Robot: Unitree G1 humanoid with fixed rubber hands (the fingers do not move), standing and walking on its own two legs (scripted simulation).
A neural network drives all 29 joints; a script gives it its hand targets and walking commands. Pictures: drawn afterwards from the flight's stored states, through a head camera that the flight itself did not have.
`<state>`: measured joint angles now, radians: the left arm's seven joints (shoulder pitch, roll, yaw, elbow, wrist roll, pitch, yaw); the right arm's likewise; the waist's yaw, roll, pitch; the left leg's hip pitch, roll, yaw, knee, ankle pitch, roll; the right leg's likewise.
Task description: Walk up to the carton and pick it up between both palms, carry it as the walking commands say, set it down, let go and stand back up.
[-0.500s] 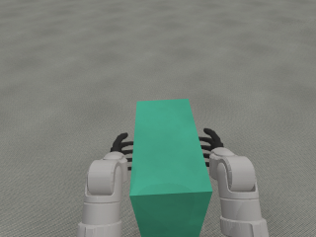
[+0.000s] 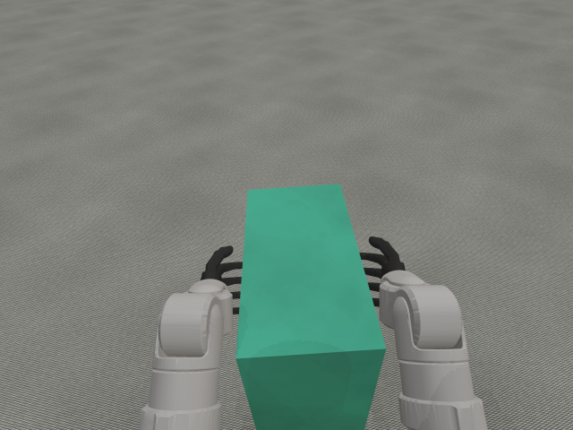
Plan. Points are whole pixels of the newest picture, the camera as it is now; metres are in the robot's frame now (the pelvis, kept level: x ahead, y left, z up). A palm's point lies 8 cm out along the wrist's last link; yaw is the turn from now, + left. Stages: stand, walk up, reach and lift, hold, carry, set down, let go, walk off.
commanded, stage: carry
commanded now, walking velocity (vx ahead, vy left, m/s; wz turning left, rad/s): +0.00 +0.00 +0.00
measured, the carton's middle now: (302, 314) +0.31 -0.01 +0.00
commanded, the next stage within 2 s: hold in 0.96 s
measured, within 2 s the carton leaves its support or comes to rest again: neither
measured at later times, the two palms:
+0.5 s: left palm (219, 296) +0.29 +0.11 +0.07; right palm (393, 289) +0.30 -0.13 +0.08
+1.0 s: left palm (220, 300) +0.30 +0.11 +0.05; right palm (389, 293) +0.30 -0.13 +0.06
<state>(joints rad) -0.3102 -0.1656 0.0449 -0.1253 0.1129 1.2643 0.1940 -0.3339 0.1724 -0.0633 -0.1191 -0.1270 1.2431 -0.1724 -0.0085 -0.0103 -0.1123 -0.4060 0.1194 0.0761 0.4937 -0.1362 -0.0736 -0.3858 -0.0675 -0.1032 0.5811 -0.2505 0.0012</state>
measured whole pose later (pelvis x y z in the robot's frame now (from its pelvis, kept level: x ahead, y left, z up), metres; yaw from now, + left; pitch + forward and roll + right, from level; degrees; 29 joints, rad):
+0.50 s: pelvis +0.00 +0.00 +0.00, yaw +0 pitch +4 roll +0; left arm -0.32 -0.17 0.06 -0.01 0.13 1.15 0.18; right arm -0.34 0.17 -0.08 -0.01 -0.14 1.13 -0.16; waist -0.01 -0.01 -0.11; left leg -0.42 0.13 0.07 0.50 -0.14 -0.08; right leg -0.40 -0.06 -0.10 0.59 -0.25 -0.01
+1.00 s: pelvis +0.00 +0.00 +0.00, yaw -2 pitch +1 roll +1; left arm -0.32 -0.17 0.09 0.14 0.19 0.95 0.11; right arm -0.34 0.18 -0.10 0.14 -0.22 0.93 -0.10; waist 0.03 0.00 -0.04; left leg -0.34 0.10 0.05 0.49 -0.16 -0.05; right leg -0.34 -0.05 -0.08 0.57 -0.25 -0.01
